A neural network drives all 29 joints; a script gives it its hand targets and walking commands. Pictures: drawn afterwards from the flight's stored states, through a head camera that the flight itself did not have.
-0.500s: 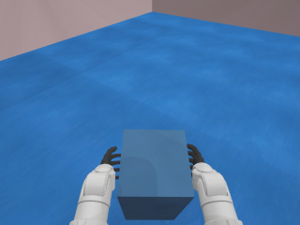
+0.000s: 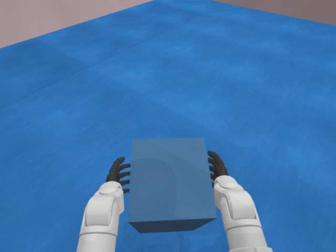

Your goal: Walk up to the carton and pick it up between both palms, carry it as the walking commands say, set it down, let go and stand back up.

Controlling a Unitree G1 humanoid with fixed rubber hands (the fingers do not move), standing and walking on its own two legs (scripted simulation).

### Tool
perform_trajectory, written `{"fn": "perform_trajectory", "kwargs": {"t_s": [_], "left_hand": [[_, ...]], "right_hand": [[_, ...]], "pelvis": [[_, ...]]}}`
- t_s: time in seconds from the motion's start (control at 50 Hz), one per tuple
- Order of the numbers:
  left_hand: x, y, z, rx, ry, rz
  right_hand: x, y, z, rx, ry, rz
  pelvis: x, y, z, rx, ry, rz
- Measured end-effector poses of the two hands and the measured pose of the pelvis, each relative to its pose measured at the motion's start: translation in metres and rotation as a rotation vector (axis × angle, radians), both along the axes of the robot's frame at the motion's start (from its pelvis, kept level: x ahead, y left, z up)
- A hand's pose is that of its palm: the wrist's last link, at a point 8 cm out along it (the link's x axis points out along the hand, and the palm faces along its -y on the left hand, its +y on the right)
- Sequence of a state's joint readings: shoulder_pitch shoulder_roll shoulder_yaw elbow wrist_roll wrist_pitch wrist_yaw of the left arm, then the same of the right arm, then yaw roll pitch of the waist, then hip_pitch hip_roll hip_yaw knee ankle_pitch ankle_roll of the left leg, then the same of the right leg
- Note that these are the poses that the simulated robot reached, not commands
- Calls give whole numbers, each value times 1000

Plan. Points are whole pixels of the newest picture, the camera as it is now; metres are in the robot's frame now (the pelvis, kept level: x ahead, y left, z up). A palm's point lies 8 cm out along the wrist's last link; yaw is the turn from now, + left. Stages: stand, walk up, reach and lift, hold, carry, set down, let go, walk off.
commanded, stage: carry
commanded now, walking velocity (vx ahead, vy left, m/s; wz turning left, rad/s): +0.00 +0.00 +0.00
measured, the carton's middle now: (167, 192) +0.29 +0.01 -0.03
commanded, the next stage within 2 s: hold in 0.52 s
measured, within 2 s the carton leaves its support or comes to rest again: neither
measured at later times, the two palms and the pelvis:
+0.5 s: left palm (119, 186) +0.28 +0.13 +0.03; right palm (224, 180) +0.29 -0.13 +0.03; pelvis +0.00 +0.00 +0.00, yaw +0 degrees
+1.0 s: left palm (99, 219) +0.21 +0.16 +0.02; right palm (217, 211) +0.22 -0.10 +0.02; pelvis -0.04 +0.00 +0.01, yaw +1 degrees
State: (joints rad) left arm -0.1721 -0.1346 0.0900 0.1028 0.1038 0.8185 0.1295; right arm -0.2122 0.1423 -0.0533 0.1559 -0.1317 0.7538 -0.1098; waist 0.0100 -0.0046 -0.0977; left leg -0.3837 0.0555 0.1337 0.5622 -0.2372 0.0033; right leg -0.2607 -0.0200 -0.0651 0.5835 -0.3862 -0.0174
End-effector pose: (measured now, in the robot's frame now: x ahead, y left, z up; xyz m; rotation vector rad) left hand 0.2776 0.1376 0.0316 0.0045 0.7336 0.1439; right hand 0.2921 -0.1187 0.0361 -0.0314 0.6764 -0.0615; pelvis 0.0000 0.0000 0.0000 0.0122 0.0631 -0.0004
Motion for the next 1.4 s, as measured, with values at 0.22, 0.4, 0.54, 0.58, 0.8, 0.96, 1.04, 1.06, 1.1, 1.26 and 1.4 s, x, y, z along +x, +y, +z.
{"fn": "perform_trajectory", "kwargs": {"t_s": [0.22, 0.4, 0.54, 0.58, 0.8, 0.96, 1.04, 1.06, 1.1, 1.26, 1.4], "left_hand": [[9, -12, -7, 29, 26, -43], [8, -13, -7, 25, 13, -41], [6, -10, -5, 17, 3, -28], [6, -9, -5, 16, 5, -27], [-29, -8, 4, -90, -61, -31], [-57, 10, 2, -20, -47, -52], [-78, 33, -22, -13, 22, -8], [-81, 37, -26, -20, 22, 9], [-80, 45, -26, -31, -10, 32], [-30, 34, 4, -55, -149, -16], [-41, 11, -32, -16, -32, -59]], "right_hand": [[2, -11, -3, -23, 26, -27], [2, -12, -3, -12, 11, -30], [2, -9, -2, -11, 1, -21], [2, -8, -1, -12, 3, -19], [-29, -13, 9, -39, 24, 29], [-62, 4, -6, -66, 67, 88], [-70, 28, -28, -72, 118, 150], [-70, 34, -31, -74, 120, 152], [-66, 42, -31, -72, 94, 141], [-51, 34, -8, 8, -18, -55], [-73, 13, -49, 35, 90, -103]], "pelvis": [[3, -3, 1, 2, -12, -7], [1, -4, 2, -3, -19, -6], [1, -4, 2, -4, -19, -6], [1, -3, 2, -4, -20, -6], [-8, -9, 15, 3, -124, 68], [-38, -4, 15, -5, -164, 26], [-53, 4, 10, -12, -175, 32], [-57, 6, 7, -16, -177, 38], [-64, 11, 2, -22, -178, 49], [-89, 26, -10, -15, -173, 67], [-102, 38, -13, -31, -127, 0]]}}
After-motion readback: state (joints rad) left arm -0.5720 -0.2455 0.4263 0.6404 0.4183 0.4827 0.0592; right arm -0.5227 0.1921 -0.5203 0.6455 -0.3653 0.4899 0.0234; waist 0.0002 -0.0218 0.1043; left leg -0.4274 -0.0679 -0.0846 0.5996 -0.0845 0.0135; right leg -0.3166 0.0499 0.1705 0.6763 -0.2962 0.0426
